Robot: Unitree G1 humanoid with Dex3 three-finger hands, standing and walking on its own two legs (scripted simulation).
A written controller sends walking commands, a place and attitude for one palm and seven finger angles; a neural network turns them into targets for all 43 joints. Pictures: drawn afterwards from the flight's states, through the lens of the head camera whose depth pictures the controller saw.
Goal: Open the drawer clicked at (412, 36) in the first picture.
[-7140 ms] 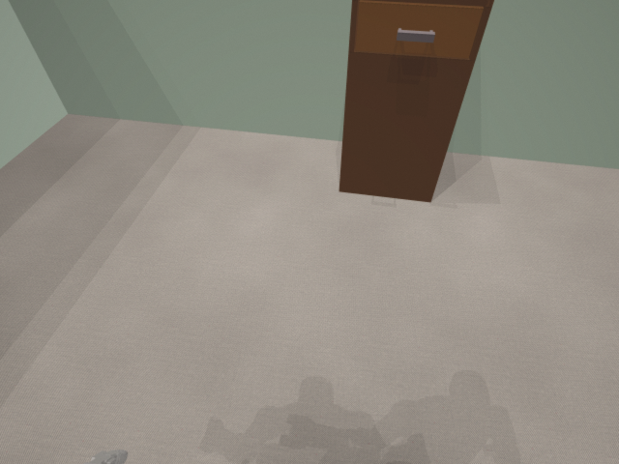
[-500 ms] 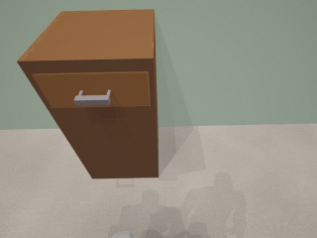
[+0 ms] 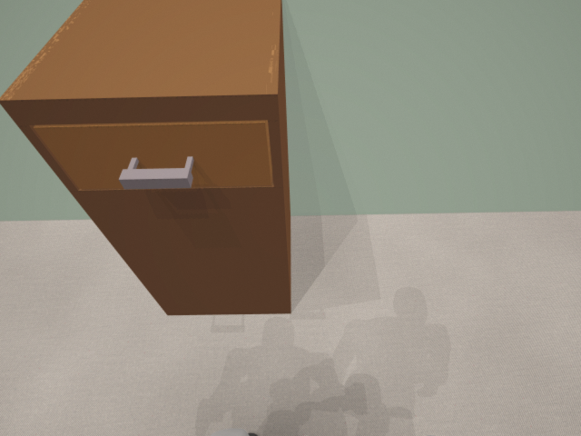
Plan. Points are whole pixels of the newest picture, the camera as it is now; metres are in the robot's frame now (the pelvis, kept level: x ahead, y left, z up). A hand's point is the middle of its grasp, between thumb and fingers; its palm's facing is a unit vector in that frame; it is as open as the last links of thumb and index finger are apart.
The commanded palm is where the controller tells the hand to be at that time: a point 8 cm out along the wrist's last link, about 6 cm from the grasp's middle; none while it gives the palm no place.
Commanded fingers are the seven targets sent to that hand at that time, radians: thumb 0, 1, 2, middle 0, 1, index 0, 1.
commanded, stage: come to a stop and stand still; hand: left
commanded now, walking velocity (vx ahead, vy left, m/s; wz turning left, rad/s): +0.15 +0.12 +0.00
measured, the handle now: (159, 170) +0.53 +0.30 +0.01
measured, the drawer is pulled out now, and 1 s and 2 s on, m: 0.00 0.00 0.00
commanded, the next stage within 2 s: look again from close up in 1.14 s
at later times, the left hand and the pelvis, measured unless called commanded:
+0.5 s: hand out of the picture +0.00 +0.19 -0.17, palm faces +0.11 -0.96 -0.24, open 7.3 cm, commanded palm none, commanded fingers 0.00 0.90 0.90 -0.20 -0.30 -0.20 -0.30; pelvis -0.01 -0.01 +0.00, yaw +3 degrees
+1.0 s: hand out of the picture +0.00 +0.19 -0.17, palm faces +0.06 -0.98 -0.17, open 7.4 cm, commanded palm none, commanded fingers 0.00 0.90 0.90 -0.20 -0.30 -0.20 -0.30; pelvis +0.01 +0.02 +0.01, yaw +1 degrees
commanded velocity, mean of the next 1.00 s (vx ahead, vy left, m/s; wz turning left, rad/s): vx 0.02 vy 0.05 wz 0.00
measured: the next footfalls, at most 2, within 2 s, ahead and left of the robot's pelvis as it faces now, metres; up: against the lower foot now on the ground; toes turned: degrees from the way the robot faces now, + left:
right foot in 0.04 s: +0.03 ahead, -0.12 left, +0.00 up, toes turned -3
left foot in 0.46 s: -0.01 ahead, +0.14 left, +0.00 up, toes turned +5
